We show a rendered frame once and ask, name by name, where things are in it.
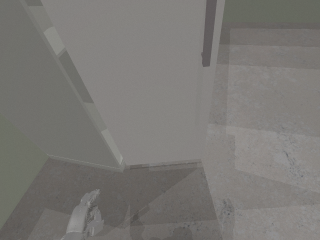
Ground fridge door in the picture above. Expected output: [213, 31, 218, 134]
[40, 0, 225, 166]

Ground robot left hand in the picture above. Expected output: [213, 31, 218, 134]
[66, 189, 104, 240]

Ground handle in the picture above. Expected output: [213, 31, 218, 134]
[201, 0, 217, 67]

